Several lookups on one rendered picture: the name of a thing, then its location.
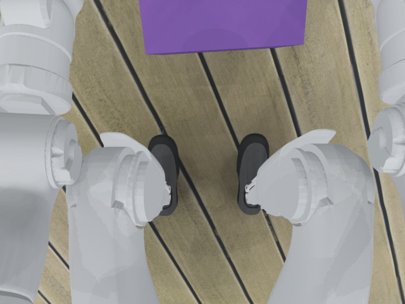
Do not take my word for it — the robot right forearm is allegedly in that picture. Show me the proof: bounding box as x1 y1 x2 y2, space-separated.
370 0 405 105

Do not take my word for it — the robot left forearm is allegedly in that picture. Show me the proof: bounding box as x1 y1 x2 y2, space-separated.
0 0 84 115

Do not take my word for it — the left robot shin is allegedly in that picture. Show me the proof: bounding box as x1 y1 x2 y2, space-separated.
66 132 171 218

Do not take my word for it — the right robot foot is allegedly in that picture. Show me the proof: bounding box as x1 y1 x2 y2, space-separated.
237 133 269 215

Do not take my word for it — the robot right upper arm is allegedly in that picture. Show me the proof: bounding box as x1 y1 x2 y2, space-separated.
367 102 405 219

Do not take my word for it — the carton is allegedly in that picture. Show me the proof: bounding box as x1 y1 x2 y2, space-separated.
139 0 308 55

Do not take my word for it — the robot left upper arm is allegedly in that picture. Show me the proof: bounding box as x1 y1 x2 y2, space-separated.
0 112 82 304

